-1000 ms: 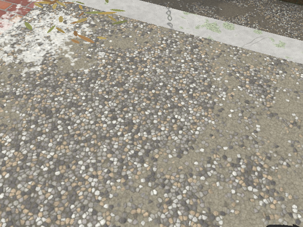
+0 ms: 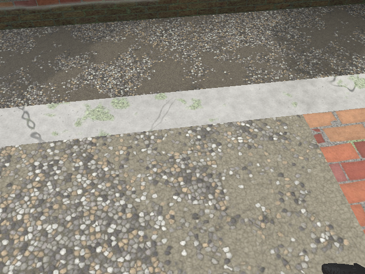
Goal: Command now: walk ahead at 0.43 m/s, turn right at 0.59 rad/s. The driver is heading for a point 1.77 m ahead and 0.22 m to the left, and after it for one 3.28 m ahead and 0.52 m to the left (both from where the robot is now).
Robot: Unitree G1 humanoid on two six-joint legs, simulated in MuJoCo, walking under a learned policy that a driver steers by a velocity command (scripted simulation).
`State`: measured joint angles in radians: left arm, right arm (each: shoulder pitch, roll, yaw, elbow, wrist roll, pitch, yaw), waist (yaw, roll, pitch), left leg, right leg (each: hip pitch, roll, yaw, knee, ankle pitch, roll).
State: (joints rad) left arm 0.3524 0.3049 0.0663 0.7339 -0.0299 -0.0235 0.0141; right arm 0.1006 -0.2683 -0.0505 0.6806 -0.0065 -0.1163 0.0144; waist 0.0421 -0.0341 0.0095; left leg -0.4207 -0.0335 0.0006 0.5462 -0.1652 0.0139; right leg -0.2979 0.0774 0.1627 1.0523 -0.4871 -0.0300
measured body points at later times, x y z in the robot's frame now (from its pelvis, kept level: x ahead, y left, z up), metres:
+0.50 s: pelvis +0.16 -0.03 +0.00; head +0.21 -0.06 +0.45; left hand +0.42 +0.18 -0.07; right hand +0.22 -0.34 -0.12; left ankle +0.12 +0.12 -0.64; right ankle +0.22 -0.14 -0.73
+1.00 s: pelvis +0.20 -0.03 +0.01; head +0.24 -0.04 +0.46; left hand +0.41 +0.22 -0.08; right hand +0.28 -0.34 -0.10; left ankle +0.24 +0.10 -0.73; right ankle +0.18 -0.15 -0.71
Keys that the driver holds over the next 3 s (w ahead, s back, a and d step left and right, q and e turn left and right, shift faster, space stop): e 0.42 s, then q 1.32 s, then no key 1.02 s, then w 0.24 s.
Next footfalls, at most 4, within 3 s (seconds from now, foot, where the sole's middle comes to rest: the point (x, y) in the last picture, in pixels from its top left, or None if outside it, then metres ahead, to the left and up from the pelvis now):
0.38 right None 0.26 -0.15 -0.76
0.72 left None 0.28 0.09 -0.76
1.04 right None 0.23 -0.15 -0.76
1.48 left None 0.22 0.11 -0.76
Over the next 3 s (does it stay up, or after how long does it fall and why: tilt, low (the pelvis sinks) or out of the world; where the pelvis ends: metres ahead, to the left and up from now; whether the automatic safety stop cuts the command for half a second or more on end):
stays up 0.25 0.01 0.01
